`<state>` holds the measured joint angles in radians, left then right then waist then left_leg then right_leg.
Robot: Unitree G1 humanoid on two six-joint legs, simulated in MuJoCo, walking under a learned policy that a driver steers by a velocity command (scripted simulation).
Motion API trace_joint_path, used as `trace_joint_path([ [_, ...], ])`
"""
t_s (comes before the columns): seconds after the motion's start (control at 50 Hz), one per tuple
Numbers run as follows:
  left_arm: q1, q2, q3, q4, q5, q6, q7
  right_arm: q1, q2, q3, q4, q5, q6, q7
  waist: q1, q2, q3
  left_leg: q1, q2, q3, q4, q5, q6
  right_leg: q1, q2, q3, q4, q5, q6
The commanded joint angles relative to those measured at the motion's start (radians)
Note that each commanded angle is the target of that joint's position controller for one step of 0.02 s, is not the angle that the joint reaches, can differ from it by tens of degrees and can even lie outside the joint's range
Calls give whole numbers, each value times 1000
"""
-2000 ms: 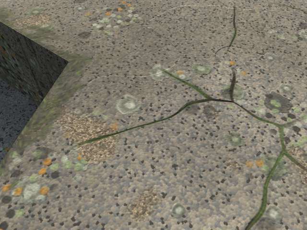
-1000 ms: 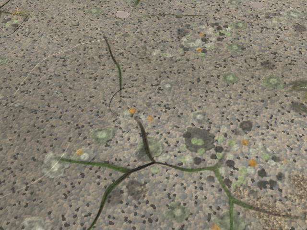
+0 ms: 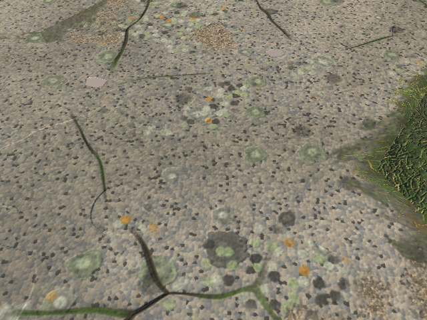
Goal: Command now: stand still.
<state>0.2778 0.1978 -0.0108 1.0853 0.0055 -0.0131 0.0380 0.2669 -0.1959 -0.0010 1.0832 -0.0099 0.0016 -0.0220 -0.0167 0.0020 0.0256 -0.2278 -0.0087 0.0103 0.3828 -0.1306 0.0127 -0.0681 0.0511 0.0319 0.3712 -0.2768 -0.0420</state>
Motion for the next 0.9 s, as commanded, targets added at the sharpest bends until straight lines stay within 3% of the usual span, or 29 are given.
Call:
trace_joint_path([
  [0.02,55,83,10,-3,0,-6,6,42,-90,-14,-4,0,-4,-6,0,-2,20,90,100,-105,-31,103,27,-113,-124,96,-77,164,-29],
  [0.54,130,26,0,59,3,-8,17,55,-39,-9,76,2,5,-19,5,-8,51,84,94,-96,-15,106,23,-97,-129,86,-73,201,-25],
  [0.56,144,22,0,63,5,-7,16,60,-32,-7,79,1,6,-18,9,-11,33,89,83,-90,-15,32,24,-91,-123,87,-91,107,-29],
  [0.6,167,59,17,66,7,-1,14,39,-41,-14,66,-4,11,-14,22,-53,66,25,25,-42,63,-188,33,-112,-120,127,-123,-197,-67],
  [0.64,212,98,38,63,5,6,11,-20,-37,-19,28,-18,11,-1,58,-129,162,-169,-31,30,213,-328,36,-109,-212,274,-213,-490,-141],
  [0.66,230,106,45,65,6,4,10,-52,-20,-15,3,-29,5,6,71,-147,215,-248,-14,57,279,-316,38,-104,-279,343,-246,-530,-179],
  [0.7,260,98,51,68,18,-10,8,-106,-30,-21,-44,-29,-16,15,84,-135,254,-382,41,37,394,-317,46,-46,-344,402,-268,-419,-227],
  [0.74,266,105,59,65,25,-30,5,-124,-47,-31,-77,-24,-41,25,75,-108,234,-455,67,25,408,-317,50,55,-344,364,-240,-236,-231],
  [0.78,248,107,64,56,23,-46,2,-134,-58,-41,-104,-10,-58,35,58,-105,196,-389,58,40,341,-279,53,67,-320,296,-207,-73,-209],
  [0.82,197,118,68,39,15,-55,-2,-56,-45,-48,-99,0,-63,41,-1,-109,157,-176,22,79,229,-187,61,-39,-284,210,-149,47,-172],
  [0.84,154,119,67,26,7,-59,-5,61,-34,-55,-61,5,-64,41,-64,-84,124,42,-23,110,142,-117,66,-152,-241,147,-68,135,-141],
  [0.86,153,106,61,21,9,-68,-12,201,-67,-75,-11,5,-68,33,-116,-13,56,266,-44,92,106,-113,73,-249,-180,78,102,249,-112],
  [0.88,137,52,43,-14,4,-76,-24,364,-164,-103,12,-12,-75,18,-181,190,-35,433,197,-253,-68,-367,133,-401,-65,-50,445,149,-53],
  [0.9,161,23,41,-44,13,-78,-31,438,-223,-111,41,-11,-63,22,-150,333,-77,468,387,-669,-243,-513,216,-572,40,-68,716,-260,-37],
])
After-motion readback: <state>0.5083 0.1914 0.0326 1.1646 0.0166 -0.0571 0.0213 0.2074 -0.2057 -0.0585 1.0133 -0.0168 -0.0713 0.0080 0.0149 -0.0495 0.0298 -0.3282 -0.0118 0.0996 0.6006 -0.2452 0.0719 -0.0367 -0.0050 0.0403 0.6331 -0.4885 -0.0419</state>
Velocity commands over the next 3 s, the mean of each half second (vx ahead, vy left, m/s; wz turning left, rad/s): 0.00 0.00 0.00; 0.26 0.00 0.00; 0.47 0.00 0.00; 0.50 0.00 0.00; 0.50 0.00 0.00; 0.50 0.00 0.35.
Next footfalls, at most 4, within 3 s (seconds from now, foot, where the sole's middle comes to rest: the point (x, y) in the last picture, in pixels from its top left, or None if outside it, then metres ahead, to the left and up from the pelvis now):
0.86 left None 0.18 0.13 -0.78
1.36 right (230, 319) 0.53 -0.03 -0.78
1.92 left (180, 233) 0.84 0.14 -0.78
2.48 right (224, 168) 1.15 -0.03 -0.78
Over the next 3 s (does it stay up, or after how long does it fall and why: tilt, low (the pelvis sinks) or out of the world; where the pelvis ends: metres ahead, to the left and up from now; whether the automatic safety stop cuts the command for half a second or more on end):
stays up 1.24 0.06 -0.01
